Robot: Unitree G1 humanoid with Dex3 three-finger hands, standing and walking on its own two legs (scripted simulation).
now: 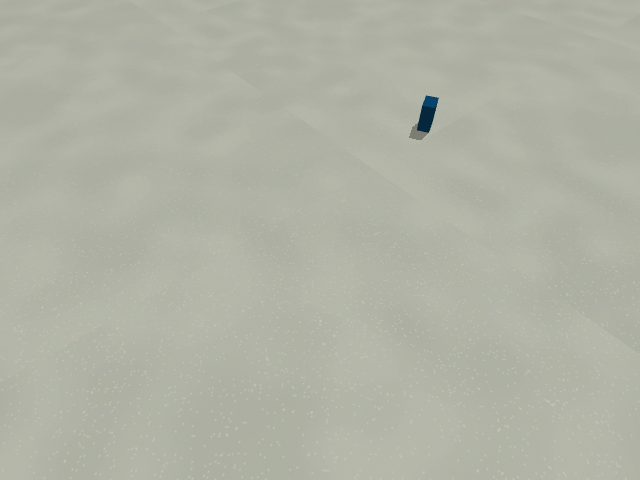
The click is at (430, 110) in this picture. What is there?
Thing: carton on end
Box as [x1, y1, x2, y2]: [417, 96, 438, 132]
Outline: 431,96 426,96 423,102 417,127 418,130 427,132 429,130 438,98
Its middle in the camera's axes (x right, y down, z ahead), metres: +0.61 -0.69 +2.15
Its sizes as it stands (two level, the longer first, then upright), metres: 0.112 0.068 0.151
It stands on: the floor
